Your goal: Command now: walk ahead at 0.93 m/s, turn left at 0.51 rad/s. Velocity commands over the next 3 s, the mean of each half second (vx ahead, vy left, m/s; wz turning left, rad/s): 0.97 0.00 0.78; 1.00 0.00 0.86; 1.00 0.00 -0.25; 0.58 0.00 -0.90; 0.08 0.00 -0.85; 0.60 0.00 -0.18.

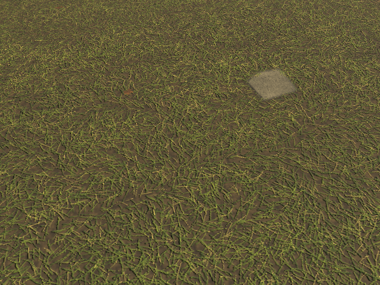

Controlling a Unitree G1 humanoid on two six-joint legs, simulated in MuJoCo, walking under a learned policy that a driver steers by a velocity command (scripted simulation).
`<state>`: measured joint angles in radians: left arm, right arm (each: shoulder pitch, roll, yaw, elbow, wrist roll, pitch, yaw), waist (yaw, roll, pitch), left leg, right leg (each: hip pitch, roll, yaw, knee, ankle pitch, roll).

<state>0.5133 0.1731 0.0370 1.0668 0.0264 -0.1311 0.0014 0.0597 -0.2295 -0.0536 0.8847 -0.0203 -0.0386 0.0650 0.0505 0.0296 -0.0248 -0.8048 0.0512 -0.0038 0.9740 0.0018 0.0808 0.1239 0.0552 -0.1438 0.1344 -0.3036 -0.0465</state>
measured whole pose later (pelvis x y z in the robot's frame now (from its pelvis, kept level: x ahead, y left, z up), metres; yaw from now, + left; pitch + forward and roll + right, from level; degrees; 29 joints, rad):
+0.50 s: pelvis +0.44 +0.08 -0.01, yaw +24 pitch +2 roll -1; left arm -0.06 0.22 -0.01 0.64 0.05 -0.08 -0.03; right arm 0.47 -0.27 -0.07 0.93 0.00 -0.08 0.01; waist -0.11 0.00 0.03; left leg 0.07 -0.19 -0.19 0.27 -0.34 0.18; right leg -0.77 -0.12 0.07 0.74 0.00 0.04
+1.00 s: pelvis +0.84 +0.28 -0.02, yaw +49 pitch +3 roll -1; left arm 0.54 0.27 0.04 0.94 0.03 -0.11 -0.01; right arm -0.09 -0.29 -0.01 0.60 -0.04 -0.03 0.09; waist 0.09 0.02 0.03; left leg -0.73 0.01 0.08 0.75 -0.05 0.17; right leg 0.25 -0.02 -0.28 0.14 -0.39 0.06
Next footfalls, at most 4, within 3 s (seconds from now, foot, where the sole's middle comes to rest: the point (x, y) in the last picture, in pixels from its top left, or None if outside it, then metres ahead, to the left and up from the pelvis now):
0.18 left None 0.32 0.06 -0.77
0.62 right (196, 211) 0.80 0.07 -0.77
1.06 left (94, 179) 0.94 0.51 -0.77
1.50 right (63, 115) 1.33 0.76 -0.77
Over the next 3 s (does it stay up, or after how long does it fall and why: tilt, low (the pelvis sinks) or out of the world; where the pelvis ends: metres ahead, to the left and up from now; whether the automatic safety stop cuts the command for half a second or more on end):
stays up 1.92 0.99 -0.14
